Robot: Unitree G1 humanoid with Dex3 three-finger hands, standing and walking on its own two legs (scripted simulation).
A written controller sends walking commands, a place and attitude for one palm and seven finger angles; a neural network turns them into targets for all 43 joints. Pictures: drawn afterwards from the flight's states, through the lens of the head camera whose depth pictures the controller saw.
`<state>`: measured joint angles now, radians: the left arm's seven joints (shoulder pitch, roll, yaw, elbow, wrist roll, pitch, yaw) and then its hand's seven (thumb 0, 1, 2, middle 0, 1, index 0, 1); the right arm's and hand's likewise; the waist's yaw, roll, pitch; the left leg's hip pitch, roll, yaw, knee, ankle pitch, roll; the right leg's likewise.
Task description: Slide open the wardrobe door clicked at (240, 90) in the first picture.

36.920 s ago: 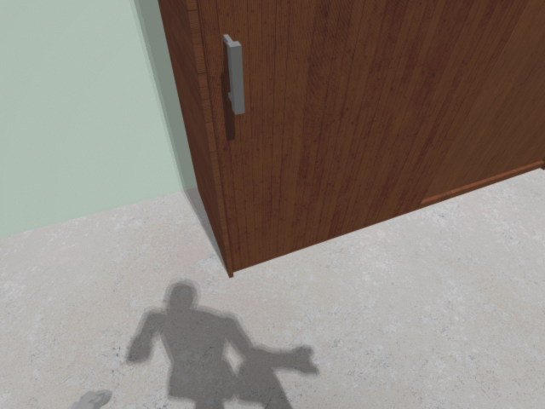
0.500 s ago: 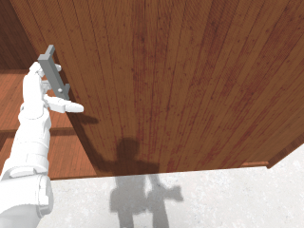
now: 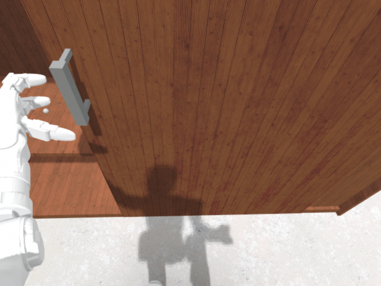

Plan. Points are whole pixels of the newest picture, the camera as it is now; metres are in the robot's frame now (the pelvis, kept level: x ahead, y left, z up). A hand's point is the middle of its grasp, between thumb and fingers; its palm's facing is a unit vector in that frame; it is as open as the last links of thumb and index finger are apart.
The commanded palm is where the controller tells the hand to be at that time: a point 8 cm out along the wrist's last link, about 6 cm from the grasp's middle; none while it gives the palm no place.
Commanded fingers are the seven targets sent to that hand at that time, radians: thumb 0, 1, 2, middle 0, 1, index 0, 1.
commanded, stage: slip the hand off the handle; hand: left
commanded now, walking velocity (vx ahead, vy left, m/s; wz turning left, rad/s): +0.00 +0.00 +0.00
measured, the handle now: (75, 89) +0.47 +0.27 +0.14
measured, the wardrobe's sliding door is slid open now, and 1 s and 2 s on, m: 0.68 0.68 0.68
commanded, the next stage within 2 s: draw the hand back to the body in 0.80 s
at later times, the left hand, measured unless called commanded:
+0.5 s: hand (33, 134) +0.37 +0.32 +0.11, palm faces +0.39 -0.89 -0.23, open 14.7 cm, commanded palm +0.33 +0.36 +0.13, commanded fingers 0.00 -0.55 0.20 -0.25 -1.15 -0.25 -1.15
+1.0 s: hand (18, 159) +0.31 +0.32 +0.11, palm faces +0.34 -0.94 -0.07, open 14.7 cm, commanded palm +0.27 +0.35 +0.13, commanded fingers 0.00 -0.55 0.20 -0.25 -1.15 -0.25 -1.15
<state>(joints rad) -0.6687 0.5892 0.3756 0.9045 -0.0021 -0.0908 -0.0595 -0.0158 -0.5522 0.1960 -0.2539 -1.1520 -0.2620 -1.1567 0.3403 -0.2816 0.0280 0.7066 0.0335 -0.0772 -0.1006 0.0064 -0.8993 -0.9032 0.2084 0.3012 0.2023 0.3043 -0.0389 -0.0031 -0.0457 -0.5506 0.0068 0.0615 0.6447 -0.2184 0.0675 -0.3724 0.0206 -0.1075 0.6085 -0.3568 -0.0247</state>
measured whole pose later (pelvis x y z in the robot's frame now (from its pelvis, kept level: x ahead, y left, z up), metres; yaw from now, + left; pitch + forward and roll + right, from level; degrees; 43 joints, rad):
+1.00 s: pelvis +0.00 -0.01 +0.00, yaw +1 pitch +3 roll -2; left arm -0.20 0.50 0.48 0.46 -0.25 -0.01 -0.24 -0.02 -0.55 0.20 -0.25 -1.15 -0.25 -1.15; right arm 0.25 -0.25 0.07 0.65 0.07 -0.14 -0.14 0.01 -0.90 -0.90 0.21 0.30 0.20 0.30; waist 0.03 0.02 -0.05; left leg -0.46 0.01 0.05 0.63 -0.22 0.05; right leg -0.27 0.03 -0.12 0.57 -0.36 -0.04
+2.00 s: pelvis +0.02 +0.00 +0.02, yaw -2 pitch -4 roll +0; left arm 0.41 0.35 0.32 -0.31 -0.09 -0.06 0.10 0.00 0.36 0.64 -0.22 -0.61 -0.22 -0.61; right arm 0.21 -0.24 0.04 0.66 0.01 -0.13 -0.07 0.01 -0.90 -0.90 0.21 0.30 0.20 0.30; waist 0.07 0.05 -0.01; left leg -0.17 -0.02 0.10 0.38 -0.16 0.06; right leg -0.01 0.01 -0.05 0.35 -0.28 -0.02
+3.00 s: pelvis -0.03 +0.01 +0.02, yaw -2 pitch -2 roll -3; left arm 0.58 0.43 0.36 -0.50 -0.09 -0.13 0.10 0.01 0.88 0.89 -0.21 -0.30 -0.21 -0.30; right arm 0.19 -0.25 0.00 0.53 0.02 0.05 -0.09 0.01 -0.90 -0.90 0.21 0.30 0.20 0.30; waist 0.01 0.03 0.00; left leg -0.33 0.02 0.10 0.46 -0.11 0.07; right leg -0.16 0.04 -0.06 0.41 -0.22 -0.01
